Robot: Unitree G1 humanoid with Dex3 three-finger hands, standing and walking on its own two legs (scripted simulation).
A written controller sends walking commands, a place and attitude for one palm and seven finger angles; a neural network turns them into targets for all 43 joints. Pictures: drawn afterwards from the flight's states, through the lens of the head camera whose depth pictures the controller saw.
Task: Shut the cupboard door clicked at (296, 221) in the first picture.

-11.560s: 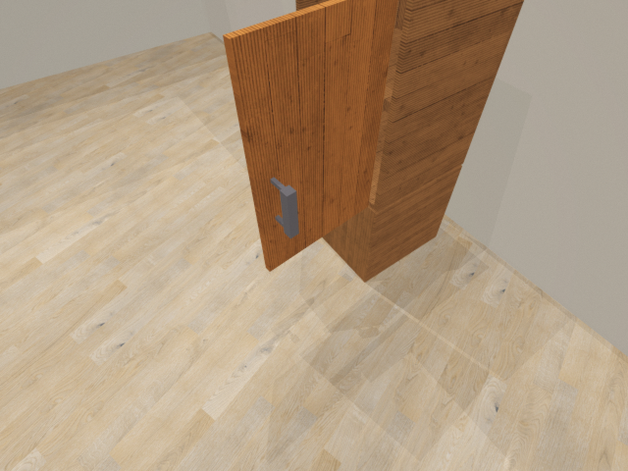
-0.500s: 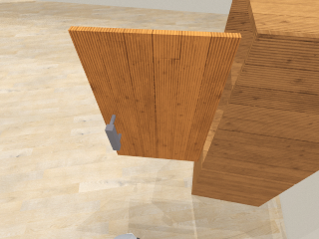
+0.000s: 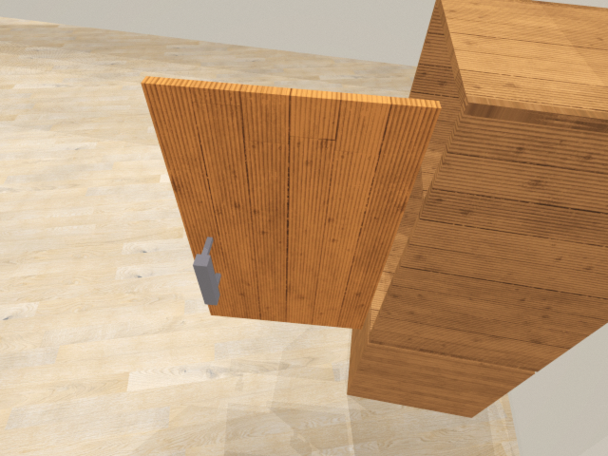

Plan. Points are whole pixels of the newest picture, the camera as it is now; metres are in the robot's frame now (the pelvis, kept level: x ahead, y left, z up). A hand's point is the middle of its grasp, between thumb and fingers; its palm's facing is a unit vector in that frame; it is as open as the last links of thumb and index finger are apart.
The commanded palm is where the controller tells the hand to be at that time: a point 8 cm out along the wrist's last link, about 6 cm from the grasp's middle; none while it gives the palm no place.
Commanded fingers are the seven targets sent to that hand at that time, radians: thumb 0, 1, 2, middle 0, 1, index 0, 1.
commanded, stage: look again from close up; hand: left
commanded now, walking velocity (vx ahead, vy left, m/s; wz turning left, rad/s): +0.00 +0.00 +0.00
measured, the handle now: (210, 271) +0.45 +0.19 -0.11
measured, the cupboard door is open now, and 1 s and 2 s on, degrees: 95 95 95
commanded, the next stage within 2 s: raise the hand and make a fist in 0.58 s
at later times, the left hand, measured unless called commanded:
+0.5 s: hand out of the picture +0.02 +0.22 -0.18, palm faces +0.00 -0.98 -0.17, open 7.4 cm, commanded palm none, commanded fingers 0.00 0.90 0.90 -0.20 -0.30 -0.20 -0.30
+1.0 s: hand (140, 405) +0.19 +0.22 -0.05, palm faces -0.08 -1.00 -0.01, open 6.7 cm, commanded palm +0.13 +0.29 -0.07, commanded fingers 0.00 0.90 0.90 -0.49 -0.62 -0.49 -0.62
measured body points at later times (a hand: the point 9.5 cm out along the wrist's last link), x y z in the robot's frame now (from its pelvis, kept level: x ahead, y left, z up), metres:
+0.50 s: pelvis +0.02 +0.05 +0.00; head +0.03 +0.07 +0.45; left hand +0.02 +0.27 -0.16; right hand +0.06 -0.19 -0.14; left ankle +0.02 +0.12 -0.74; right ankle -0.01 -0.08 -0.74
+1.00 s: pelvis -0.01 +0.06 -0.08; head +0.01 +0.07 +0.37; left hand +0.19 +0.28 -0.04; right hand +0.17 -0.20 -0.14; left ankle +0.02 +0.12 -0.74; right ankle +0.05 -0.04 -0.74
